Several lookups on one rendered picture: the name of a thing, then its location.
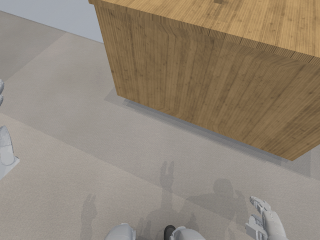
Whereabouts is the right robot hand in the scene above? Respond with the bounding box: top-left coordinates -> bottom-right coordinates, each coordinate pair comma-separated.
245,196 -> 286,240

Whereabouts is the left robot hand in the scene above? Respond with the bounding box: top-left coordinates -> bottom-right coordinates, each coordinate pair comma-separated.
0,79 -> 20,180

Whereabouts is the right robot thigh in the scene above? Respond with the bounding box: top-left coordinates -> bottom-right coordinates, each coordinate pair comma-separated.
169,229 -> 206,240

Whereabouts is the counter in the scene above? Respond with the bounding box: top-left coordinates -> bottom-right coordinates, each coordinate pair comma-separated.
88,0 -> 320,161

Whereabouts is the right robot shin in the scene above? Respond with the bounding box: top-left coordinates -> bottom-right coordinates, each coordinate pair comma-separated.
171,226 -> 186,236

